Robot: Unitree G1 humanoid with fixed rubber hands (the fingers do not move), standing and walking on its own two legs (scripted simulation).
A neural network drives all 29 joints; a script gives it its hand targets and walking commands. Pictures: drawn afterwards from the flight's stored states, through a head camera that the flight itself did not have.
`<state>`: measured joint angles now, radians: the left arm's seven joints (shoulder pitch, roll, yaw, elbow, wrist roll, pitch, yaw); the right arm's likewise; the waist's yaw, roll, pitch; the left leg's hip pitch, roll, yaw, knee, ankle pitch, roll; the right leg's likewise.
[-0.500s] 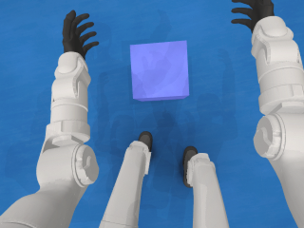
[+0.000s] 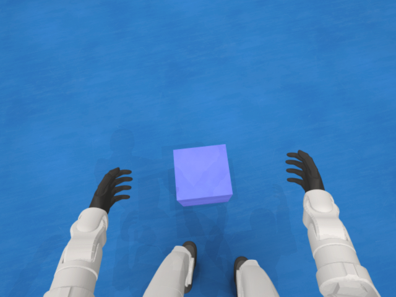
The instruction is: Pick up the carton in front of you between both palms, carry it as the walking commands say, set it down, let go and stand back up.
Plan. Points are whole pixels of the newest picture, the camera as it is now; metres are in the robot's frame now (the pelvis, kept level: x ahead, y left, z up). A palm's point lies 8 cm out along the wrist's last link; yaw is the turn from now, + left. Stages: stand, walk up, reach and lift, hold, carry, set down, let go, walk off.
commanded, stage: let go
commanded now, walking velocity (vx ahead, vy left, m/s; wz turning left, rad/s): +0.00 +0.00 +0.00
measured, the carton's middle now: (202, 178) +0.45 +0.07 -0.61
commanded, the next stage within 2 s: stand in 0.86 s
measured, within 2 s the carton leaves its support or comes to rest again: neither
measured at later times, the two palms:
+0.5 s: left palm (103, 242) +0.19 +0.21 -0.03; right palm (377, 259) +0.21 -0.26 -0.03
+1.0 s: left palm (76, 250) +0.18 +0.26 -0.04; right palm (384, 277) +0.18 -0.27 -0.04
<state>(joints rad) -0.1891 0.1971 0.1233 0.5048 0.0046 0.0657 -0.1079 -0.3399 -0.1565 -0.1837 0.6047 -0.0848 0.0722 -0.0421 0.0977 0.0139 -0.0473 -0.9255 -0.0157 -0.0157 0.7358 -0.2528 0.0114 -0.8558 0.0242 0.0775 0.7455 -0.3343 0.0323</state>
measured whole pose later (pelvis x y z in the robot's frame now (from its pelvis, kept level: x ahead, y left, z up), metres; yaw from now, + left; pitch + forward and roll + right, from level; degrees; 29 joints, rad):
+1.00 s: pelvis +0.04 -0.01 +0.03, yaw +2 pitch -1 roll +0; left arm 0.21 0.30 0.05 0.53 0.04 0.08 0.01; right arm 0.21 -0.27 -0.04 0.64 -0.05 0.04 0.00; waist 0.01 -0.04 0.01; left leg -0.24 -0.02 -0.05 0.53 -0.28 0.00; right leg -0.15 0.01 0.05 0.51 -0.35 0.01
